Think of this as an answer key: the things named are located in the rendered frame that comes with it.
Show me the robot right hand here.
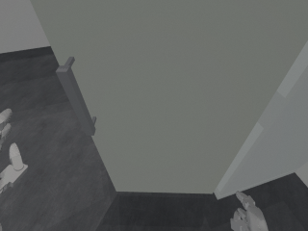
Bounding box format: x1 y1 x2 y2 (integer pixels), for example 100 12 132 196
230 191 269 231

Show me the robot left hand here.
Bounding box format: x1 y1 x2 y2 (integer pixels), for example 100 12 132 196
0 108 28 197

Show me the fridge door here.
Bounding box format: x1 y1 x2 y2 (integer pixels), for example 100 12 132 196
30 0 308 194

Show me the handle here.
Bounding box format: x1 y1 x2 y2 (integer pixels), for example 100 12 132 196
56 56 97 136

